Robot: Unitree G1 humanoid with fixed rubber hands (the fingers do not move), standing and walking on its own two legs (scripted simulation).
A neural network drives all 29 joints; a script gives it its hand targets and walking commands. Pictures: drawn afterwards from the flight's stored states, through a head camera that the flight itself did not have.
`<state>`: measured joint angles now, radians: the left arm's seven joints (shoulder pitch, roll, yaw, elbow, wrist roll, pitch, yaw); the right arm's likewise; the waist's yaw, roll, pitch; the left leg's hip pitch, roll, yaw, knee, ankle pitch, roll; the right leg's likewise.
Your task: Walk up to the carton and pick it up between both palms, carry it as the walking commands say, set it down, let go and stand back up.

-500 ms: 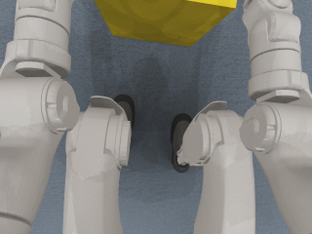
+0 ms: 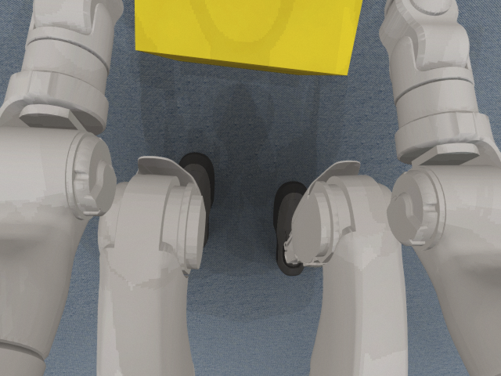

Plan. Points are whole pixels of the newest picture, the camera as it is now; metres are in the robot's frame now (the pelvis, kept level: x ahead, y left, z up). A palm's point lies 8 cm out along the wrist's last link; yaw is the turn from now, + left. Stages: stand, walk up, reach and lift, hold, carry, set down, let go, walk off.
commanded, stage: set down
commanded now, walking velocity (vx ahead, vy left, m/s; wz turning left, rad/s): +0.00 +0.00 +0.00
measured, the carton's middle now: out of the picture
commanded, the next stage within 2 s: let go in 1.48 s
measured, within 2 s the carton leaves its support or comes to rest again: neither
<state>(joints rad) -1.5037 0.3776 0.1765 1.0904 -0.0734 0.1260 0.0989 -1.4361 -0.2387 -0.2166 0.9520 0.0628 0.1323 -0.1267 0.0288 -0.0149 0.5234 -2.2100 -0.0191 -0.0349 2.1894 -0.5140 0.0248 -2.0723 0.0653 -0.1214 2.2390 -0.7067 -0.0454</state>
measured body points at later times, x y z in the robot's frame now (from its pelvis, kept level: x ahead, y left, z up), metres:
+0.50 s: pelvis -0.02 +0.00 +0.02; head +0.35 +0.03 +0.26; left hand +0.55 +0.22 -0.13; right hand +0.56 -0.14 -0.12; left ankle +0.13 +0.11 -0.34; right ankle +0.09 -0.10 -0.34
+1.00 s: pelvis -0.02 +0.00 +0.14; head +0.34 +0.04 +0.38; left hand +0.55 +0.25 +0.01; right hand +0.57 -0.13 +0.02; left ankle +0.13 +0.11 -0.34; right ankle +0.09 -0.10 -0.34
